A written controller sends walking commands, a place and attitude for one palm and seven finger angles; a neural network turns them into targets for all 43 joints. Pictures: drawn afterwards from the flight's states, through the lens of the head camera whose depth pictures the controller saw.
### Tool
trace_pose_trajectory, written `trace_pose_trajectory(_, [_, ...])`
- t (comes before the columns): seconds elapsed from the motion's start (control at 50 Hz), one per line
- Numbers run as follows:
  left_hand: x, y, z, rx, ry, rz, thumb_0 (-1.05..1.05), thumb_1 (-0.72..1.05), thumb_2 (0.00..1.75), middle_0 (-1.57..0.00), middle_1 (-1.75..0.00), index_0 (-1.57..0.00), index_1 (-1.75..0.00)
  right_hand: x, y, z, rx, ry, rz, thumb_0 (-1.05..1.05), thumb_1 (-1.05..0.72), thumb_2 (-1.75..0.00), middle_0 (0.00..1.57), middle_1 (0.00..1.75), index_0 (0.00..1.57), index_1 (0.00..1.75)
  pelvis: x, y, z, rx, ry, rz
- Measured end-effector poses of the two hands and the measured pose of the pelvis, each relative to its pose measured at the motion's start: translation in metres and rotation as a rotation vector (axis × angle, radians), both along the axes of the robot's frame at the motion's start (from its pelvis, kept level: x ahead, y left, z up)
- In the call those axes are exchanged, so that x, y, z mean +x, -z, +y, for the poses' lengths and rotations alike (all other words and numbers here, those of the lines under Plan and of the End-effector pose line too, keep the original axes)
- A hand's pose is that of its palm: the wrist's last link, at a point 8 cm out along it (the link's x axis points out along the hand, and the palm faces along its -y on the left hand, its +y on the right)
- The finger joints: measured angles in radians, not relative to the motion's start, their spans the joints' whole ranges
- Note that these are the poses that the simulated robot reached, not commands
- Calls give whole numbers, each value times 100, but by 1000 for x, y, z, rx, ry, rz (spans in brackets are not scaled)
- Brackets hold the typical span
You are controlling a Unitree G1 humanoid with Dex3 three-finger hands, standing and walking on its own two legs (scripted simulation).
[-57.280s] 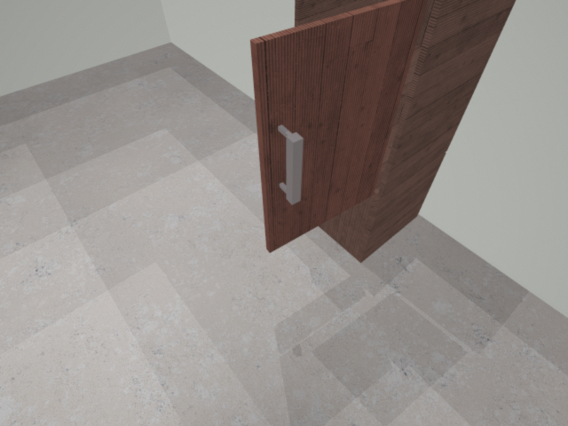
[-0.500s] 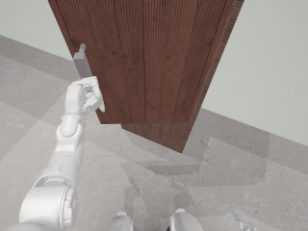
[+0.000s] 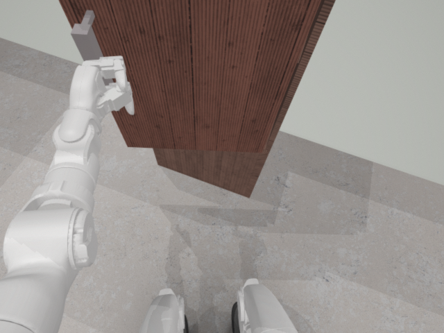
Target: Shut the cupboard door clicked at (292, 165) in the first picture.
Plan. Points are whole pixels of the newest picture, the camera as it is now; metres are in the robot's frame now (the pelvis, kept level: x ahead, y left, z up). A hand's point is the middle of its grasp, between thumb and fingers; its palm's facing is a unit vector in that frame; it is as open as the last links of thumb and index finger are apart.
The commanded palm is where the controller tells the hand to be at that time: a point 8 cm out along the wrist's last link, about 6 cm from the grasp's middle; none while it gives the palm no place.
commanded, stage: push the door shut along its arc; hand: left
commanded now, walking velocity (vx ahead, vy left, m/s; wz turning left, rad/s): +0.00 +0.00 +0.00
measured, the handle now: (103, 65) +0.59 +0.17 +0.08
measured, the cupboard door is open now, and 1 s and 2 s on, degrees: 19 10 6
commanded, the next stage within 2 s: pull the fist back off the door in 0.90 s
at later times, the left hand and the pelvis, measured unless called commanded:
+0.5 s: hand (155, 62) +0.58 +0.07 +0.09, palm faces -0.27 -0.96 -0.03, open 3.1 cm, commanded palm +0.58 +0.13 +0.08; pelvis +0.01 +0.00 -0.01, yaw -2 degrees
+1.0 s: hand (157, 52) +0.61 +0.07 +0.09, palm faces -0.36 -0.93 -0.02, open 3.3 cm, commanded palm +0.63 +0.08 +0.08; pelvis +0.00 +0.00 -0.03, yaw -2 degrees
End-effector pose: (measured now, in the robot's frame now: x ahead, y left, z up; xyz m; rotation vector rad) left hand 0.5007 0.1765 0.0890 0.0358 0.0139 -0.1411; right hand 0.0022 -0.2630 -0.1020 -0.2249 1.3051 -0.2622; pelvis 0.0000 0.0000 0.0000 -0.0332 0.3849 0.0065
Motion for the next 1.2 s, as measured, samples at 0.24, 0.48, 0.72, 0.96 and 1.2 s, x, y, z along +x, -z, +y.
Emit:
trace_pose_trajectory(0.24, [34, -3, -23, 0, 75, 16, 2, 90, 90, -130, -150, -130, -149, -28, -3, 3, -11, 54, 50, 0, -91, -90, 21, 30, 20, 29, 1, 5, 1, -8, 15, 36])
trace_pose_trajectory(0.48, [73, -5, -45, -3, 125, 29, 2, 90, 90, -130, -150, -130, -149, -39, 2, 9, -1, 98, 84, 0, -91, -90, 21, 30, 20, 29, 5, 13, -1, -11, 33, 85])
trace_pose_trajectory(0.72, [89, -6, -41, 9, 180, 57, 0, 85, 90, -130, -150, -130, -149, -46, 3, 11, -9, 110, 127, 0, -91, -90, 21, 30, 21, 29, 8, 17, -3, -20, 31, 112])
trace_pose_trajectory(0.96, [104, -8, -46, 1, 218, 50, 4, 88, 93, -130, -150, -130, -150, -58, 1, 9, -63, 102, 146, 0, -91, -90, 21, 30, 21, 29, 4, 27, 1, -39, 19, 146])
trace_pose_trajectory(1.2, [109, 3, -64, -20, -199, 1, 3, 84, 90, -130, -150, -130, -150, -75, 5, 38, 60, 69, 207, 0, -91, -90, 20, 30, 20, 29, 3, 30, 3, -37, 22, 183])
